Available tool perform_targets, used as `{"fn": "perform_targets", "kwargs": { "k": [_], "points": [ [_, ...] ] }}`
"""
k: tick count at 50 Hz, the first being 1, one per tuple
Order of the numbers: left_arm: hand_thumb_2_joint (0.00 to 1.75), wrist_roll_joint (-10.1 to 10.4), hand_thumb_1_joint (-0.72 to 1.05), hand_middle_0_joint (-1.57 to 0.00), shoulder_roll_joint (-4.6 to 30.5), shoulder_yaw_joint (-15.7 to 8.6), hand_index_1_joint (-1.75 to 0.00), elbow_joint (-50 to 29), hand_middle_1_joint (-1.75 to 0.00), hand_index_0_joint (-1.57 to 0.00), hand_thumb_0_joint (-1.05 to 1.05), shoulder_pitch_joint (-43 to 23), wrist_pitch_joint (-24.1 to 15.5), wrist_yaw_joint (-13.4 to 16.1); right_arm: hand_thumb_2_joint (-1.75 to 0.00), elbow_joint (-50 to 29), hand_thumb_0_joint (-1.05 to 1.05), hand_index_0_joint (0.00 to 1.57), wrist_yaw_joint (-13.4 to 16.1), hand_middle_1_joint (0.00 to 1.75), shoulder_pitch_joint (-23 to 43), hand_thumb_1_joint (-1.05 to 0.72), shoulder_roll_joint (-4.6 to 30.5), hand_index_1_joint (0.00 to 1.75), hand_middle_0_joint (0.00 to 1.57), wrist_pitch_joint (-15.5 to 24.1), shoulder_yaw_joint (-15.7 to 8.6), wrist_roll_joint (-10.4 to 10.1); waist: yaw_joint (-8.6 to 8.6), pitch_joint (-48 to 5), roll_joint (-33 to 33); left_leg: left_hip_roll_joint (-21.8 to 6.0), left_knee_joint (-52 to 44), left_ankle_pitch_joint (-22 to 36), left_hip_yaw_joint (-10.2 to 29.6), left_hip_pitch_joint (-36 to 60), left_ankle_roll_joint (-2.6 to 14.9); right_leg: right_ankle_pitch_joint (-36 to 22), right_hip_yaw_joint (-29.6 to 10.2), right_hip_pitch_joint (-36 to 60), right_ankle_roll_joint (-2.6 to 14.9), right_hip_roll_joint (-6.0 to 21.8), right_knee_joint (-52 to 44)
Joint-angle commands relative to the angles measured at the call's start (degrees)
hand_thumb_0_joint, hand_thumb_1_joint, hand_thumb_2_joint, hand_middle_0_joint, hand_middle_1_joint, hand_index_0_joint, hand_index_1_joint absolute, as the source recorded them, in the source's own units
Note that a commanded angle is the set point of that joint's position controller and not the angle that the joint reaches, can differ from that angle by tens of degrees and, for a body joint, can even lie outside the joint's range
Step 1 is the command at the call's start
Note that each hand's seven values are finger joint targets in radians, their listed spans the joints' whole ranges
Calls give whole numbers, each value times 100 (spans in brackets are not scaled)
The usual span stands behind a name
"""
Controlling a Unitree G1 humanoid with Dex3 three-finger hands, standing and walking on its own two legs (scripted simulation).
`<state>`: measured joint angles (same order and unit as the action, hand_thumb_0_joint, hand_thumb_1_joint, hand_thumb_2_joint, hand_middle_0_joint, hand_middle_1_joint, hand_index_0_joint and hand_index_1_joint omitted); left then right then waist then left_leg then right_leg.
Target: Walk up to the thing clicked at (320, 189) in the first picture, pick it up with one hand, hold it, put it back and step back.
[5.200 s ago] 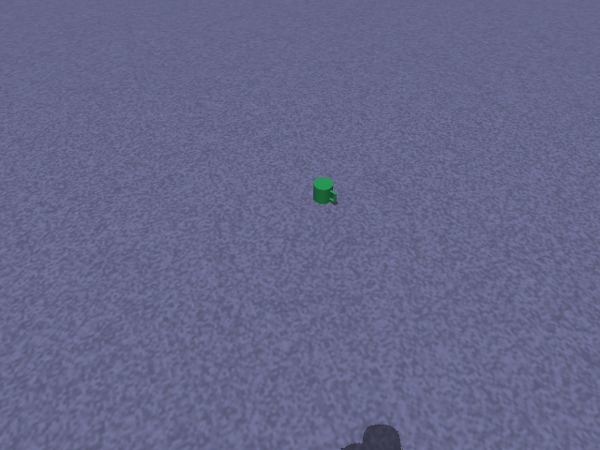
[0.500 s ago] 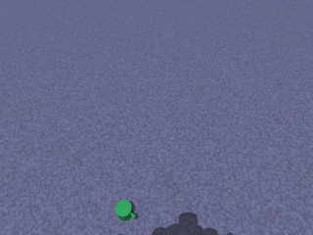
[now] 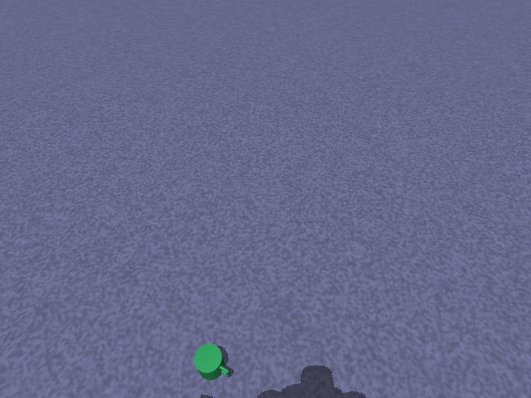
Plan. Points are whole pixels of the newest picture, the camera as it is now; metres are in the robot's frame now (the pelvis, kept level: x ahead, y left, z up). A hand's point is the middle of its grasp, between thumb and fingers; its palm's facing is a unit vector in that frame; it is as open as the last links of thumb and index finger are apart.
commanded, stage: stand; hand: left
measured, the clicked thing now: (214, 364) +0.38 +0.21 -0.74
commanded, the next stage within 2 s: none
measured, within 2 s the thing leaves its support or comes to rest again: neither
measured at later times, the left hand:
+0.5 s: hand out of the picture +0.08 +0.25 -0.16, palm faces -0.03 -0.94 -0.34, open 7.4 cm
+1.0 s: hand out of the picture +0.08 +0.25 -0.16, palm faces -0.03 -0.94 -0.34, open 7.4 cm
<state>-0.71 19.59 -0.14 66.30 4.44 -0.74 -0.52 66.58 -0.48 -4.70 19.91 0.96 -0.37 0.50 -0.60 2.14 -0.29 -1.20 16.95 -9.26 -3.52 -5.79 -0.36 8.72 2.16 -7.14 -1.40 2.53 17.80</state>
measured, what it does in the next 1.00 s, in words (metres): stands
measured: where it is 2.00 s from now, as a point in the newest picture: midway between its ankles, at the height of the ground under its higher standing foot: outside the picture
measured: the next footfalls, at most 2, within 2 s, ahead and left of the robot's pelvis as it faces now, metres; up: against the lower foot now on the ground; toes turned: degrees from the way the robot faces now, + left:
none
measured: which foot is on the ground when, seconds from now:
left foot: down 0.00-1.00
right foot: down 0.00-1.00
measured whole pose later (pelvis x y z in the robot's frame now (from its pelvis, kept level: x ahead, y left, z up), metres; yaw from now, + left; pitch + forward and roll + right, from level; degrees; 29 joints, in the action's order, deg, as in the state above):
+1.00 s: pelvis +0.01 -0.01 +0.00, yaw +0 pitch -2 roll +0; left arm -0.7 20.0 0.4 65.0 6.4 -0.8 -0.4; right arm 65.6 -0.4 -5.9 20.1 0.7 0.0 0.5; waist -0.4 2.1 0.0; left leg -1.8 17.0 -9.9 -2.9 -5.3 -1.0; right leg 9.5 2.8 -6.3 -0.8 1.9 17.7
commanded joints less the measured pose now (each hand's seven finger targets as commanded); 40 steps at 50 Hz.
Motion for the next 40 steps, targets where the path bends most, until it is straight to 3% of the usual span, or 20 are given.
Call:
{"fn": "perform_targets", "kwargs": {
  "k": [1, 8, 40],
  "points": [
    [90, 13, 90, -20, 1256, -240, -30, -342, -30, -20, 0, -267, -95, 78, -90, -383, 0, 20, 65, 30, 281, -90, 1212, 30, 20, 106, -196, 18, 42, -408, 34, -736, -325, 514, 671, 55, 72, -414, -525, 131, 186, 589, -267],
    [90, 13, 90, -20, 1244, -213, -30, -408, -30, -20, 0, -231, -103, 81, -90, -421, 0, 20, 70, 30, 256, -90, 1240, 30, 20, 101, -203, 16, 41, -471, 16, -748, -250, 703, 657, 156, 84, -570, -505, 121, 185, 601, -255],
    [90, 14, 90, -20, 1273, -204, -30, -434, -30, -20, 0, -76, -106, 87, -90, -434, 0, 20, 77, 30, 155, -90, 1234, 30, 20, 73, -175, 16, 61, -356, 20, -727, -234, 552, 623, 84, 99, -655, -538, 173, 202, 627, -341]
  ]
}}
